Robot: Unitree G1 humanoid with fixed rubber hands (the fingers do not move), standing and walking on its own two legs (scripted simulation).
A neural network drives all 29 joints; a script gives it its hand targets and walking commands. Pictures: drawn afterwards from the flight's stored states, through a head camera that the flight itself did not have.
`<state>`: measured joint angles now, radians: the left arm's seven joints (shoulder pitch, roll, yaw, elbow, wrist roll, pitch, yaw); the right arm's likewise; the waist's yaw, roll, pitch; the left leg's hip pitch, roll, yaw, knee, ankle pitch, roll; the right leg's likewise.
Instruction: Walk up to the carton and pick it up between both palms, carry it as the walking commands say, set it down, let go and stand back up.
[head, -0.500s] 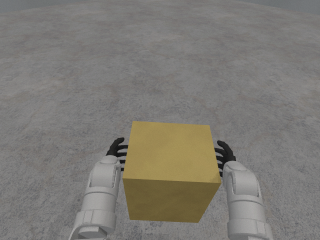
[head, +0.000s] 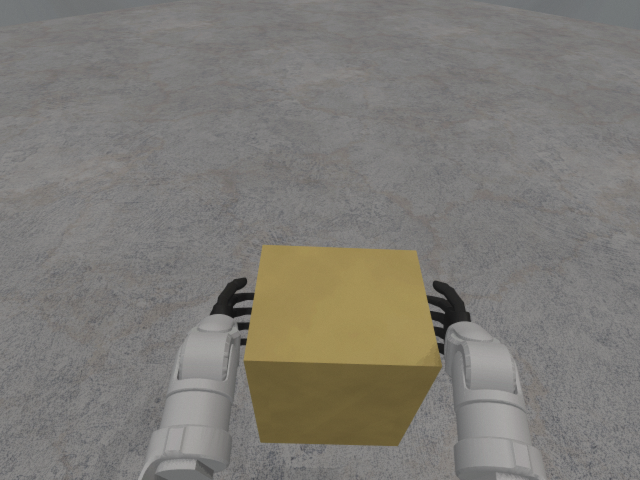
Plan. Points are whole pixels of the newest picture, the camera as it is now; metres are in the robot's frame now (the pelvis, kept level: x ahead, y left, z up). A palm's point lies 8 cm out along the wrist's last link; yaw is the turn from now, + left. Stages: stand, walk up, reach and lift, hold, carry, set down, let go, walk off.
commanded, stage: hold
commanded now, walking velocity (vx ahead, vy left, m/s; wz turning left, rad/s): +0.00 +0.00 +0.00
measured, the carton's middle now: (334, 351) +0.32 +0.01 -0.03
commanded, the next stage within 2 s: carry in 0.42 s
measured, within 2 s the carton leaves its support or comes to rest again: neither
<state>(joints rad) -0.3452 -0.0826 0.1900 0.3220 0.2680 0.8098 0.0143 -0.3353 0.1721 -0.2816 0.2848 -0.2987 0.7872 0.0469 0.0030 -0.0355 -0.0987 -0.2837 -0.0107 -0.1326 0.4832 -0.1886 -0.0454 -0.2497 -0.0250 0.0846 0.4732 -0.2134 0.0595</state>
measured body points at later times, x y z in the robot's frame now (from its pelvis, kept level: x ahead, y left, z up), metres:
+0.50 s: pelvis +0.00 -0.01 +0.00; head -0.04 +0.01 +0.45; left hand +0.31 +0.16 +0.05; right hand +0.31 -0.15 +0.06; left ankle +0.05 +0.14 -0.74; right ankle +0.02 -0.16 -0.74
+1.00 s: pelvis +0.05 -0.05 +0.00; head +0.01 -0.06 +0.44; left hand +0.34 +0.10 +0.09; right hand +0.33 -0.20 +0.08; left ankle +0.05 +0.14 -0.74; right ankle +0.02 -0.16 -0.74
